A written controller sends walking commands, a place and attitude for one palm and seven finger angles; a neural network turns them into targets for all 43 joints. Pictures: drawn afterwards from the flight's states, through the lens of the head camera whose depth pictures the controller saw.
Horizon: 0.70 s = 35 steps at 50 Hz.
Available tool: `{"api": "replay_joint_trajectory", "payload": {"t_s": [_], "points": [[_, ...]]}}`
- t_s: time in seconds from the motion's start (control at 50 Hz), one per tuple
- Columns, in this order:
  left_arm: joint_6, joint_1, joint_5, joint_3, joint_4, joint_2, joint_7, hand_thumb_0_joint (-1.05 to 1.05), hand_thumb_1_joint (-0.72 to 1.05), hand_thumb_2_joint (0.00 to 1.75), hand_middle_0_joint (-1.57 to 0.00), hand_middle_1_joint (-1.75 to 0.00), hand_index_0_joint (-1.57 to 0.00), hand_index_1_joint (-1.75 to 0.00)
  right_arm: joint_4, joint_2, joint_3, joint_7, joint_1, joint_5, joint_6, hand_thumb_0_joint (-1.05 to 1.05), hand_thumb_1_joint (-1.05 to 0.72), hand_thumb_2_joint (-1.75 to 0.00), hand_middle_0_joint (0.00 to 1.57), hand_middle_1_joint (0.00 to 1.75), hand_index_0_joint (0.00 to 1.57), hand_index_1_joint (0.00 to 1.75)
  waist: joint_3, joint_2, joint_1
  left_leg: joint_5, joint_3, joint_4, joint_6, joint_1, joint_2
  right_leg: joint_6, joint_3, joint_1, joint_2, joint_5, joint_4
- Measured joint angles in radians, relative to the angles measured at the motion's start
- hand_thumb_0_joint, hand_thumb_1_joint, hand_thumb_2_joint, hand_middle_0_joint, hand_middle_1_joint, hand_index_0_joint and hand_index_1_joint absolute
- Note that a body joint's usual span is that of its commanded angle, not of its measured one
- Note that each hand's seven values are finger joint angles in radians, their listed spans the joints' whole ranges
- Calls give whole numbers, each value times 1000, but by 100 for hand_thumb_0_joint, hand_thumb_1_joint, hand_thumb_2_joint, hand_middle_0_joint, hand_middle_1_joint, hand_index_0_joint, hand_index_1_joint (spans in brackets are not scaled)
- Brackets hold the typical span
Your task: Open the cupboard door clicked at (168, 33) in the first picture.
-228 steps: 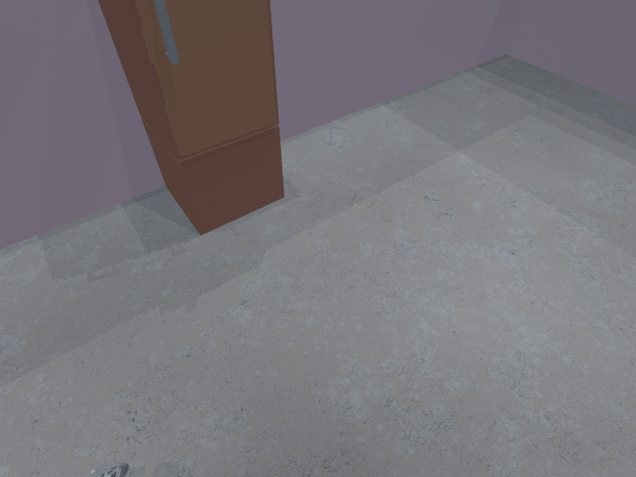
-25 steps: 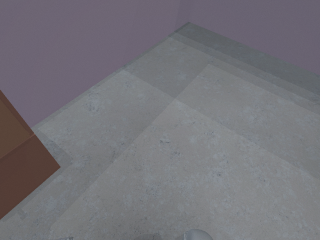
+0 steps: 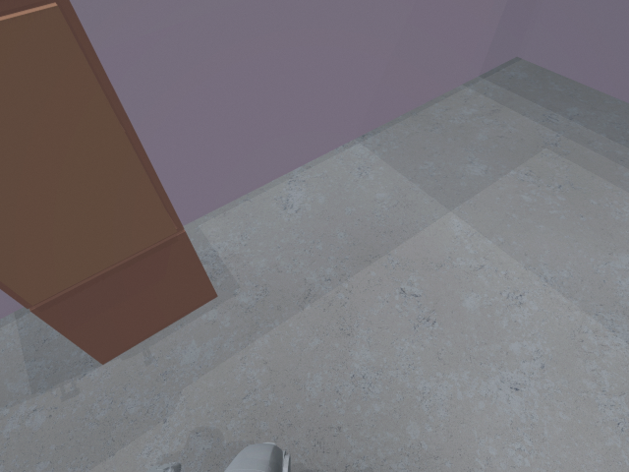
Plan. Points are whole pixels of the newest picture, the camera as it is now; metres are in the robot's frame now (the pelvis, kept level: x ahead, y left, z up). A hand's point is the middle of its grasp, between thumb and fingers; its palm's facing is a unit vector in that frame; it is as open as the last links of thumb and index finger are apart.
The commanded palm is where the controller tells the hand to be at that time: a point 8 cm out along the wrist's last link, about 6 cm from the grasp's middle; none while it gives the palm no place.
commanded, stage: turn to face it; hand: left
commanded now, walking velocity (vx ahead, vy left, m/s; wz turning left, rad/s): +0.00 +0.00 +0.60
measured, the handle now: out of the picture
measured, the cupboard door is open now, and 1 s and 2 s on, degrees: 0 0 0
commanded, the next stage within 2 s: take the last steps up to it in 0.88 s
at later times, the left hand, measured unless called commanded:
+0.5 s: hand out of the picture +0.02 +0.27 -0.16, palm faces +0.32 -0.90 -0.28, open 7.4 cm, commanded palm none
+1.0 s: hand out of the picture -0.09 +0.20 -0.17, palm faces +0.56 -0.80 -0.24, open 7.4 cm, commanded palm none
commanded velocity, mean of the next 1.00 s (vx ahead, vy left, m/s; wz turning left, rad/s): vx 0.01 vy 0.00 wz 0.44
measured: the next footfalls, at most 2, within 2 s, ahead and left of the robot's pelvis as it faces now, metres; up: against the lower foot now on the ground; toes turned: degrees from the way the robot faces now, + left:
left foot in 0.22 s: +0.00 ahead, +0.15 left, +0.00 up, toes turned +14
right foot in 0.60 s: +0.09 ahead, -0.08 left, +0.00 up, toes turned +18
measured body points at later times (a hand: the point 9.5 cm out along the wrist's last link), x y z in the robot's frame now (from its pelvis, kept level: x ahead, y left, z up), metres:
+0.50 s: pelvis +0.00 +0.03 +0.00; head +0.04 +0.05 +0.45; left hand +0.00 +0.32 -0.14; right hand +0.16 -0.19 -0.14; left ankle -0.04 +0.14 -0.74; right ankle +0.03 -0.11 -0.69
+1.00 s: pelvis -0.01 +0.02 -0.01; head +0.02 +0.04 +0.44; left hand -0.11 +0.25 -0.15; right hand +0.21 -0.15 -0.15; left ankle -0.08 +0.12 -0.73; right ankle +0.05 -0.09 -0.74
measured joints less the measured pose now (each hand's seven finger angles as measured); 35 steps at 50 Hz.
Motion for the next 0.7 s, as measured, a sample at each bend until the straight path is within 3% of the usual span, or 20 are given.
{"api": "replay_joint_trajectory", "payload": {"t_s": [0.08,0.16,0.2,0.22,0.24,0.28,0.34,0.46,0.54,0.6,0.64,0.7], "points": [[-3,9,5,-2,7,8,-6,0,90,90,-20,-30,-20,-30,7,4,8,1,-14,4,6,1,-91,-90,20,30,20,30,13,-29,12,-44,30,-145,-11,76,31,9,-46,1,-37,-7,7],[0,18,7,6,15,32,-11,0,90,89,-20,-30,-21,-30,1,8,21,0,-39,9,-2,1,-91,-90,20,30,20,30,27,-54,32,-56,67,-339,1,170,36,29,-91,-19,-74,-30,51],[6,28,2,16,19,50,-12,0,90,89,-20,-30,-21,-30,-10,9,27,0,-45,9,-16,1,-91,-90,20,30,20,30,25,-63,35,33,87,-492,13,236,32,46,-114,-39,-95,-56,102],[11,35,-3,23,20,60,-14,0,90,89,-20,-30,-21,-30,-18,8,29,0,-47,7,-28,1,-91,-90,20,30,20,30,20,-65,35,73,85,-541,51,252,29,56,-114,-66,-105,-74,154],[21,31,-6,31,27,76,-13,0,90,90,-20,-30,-21,-30,-20,16,30,-2,-54,7,-37,1,-91,-90,20,30,20,30,26,-84,38,65,83,-521,75,239,16,68,-77,-101,-110,-148,235],[46,21,-6,42,42,98,-6,0,90,90,-20,-30,-20,-30,-25,30,39,-8,-57,7,-53,0,-91,-90,20,30,20,30,31,-93,42,43,68,-499,88,228,10,83,4,-175,-78,-242,414],[53,2,-9,53,51,112,-9,0,91,90,-20,-30,-20,-29,-28,41,47,-21,-44,3,-58,0,-90,-90,20,30,20,30,28,-81,36,69,30,-547,81,244,6,95,61,-246,-36,-197,563],[39,-35,-13,49,18,106,-14,0,91,90,-20,-30,-20,-29,-17,45,51,-24,-22,1,-51,0,-90,-90,20,30,21,30,21,-53,26,124,-33,-627,82,269,-19,105,110,-250,1,-147,474],[30,-62,-17,37,-3,85,-12,0,91,90,-20,-30,-20,-29,-13,40,45,-22,-10,-2,-41,0,-90,-90,20,30,21,30,15,-27,9,126,-76,-616,70,259,-35,99,117,-189,32,-147,313],[9,-64,-19,23,-24,70,-12,0,91,90,-20,-30,-20,-29,-10,33,37,-21,3,2,-33,0,-90,-90,20,30,21,30,2,-12,3,104,-106,-563,50,231,-51,87,105,-94,53,-36,92],[-8,-64,-10,12,-28,49,-8,0,91,90,-20,-30,-20,-29,-6,19,25,-21,5,7,-26,0,-90,-90,20,30,21,30,3,17,-1,9,-110,-427,44,179,-51,16,77,-82,58,-9,81],[-13,-44,-6,-2,-29,21,-5,0,91,90,-20,-30,-20,-29,7,6,12,-19,10,3,-8,1,-90,-90,20,30,20,30,-2,24,0,-83,-74,-122,34,87,-59,-16,43,-55,33,-24,74]]}}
